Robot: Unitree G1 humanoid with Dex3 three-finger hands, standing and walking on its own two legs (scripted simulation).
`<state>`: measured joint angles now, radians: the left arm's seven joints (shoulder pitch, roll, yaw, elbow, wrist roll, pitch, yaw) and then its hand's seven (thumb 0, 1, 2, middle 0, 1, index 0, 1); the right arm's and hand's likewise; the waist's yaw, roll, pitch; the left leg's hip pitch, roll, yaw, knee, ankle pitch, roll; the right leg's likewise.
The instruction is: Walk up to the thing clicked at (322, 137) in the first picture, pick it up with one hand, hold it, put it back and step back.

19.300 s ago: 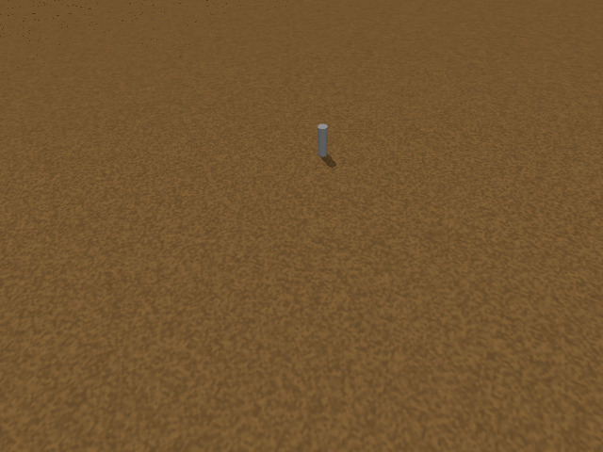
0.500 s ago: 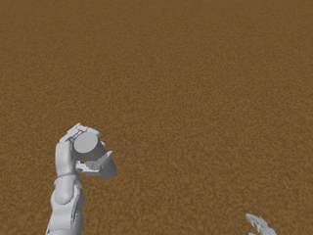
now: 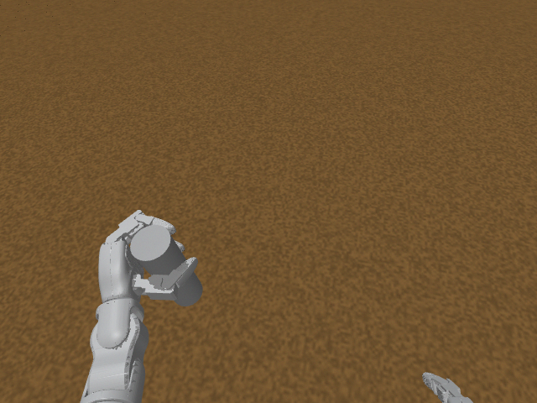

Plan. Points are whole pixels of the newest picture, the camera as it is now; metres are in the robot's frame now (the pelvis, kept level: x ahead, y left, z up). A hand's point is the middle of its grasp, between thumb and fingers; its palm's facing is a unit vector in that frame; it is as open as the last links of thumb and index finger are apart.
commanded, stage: hold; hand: left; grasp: from the side
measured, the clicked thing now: (171, 270) +0.33 +0.17 +0.02
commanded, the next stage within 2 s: crouch in 1.20 s
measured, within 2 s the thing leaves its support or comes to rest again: neither
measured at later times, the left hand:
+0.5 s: hand (165, 257) +0.33 +0.17 +0.06, palm faces +0.19 -0.98 -0.01, open 8.2 cm
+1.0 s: hand (165, 257) +0.33 +0.17 +0.06, palm faces +0.19 -0.98 -0.01, open 8.2 cm
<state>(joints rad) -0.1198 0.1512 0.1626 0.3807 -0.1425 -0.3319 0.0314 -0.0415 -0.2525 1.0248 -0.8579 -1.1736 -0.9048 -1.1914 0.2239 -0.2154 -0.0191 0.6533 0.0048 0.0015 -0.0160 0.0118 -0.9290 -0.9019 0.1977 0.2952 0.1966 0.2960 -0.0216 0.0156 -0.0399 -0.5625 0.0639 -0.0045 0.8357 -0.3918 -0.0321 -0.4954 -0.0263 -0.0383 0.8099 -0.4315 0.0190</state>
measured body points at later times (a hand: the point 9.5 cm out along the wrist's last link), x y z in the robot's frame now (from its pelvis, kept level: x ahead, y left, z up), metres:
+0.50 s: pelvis +0.00 +0.00 +0.00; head +0.04 +0.00 +0.45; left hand +0.32 +0.22 +0.06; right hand +0.13 -0.25 -0.11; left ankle +0.02 +0.14 -0.70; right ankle -0.01 -0.13 -0.70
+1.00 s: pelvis -0.01 +0.00 +0.00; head +0.04 +0.00 +0.45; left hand +0.32 +0.22 +0.06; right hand +0.12 -0.25 -0.11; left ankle +0.02 +0.14 -0.70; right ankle -0.01 -0.13 -0.70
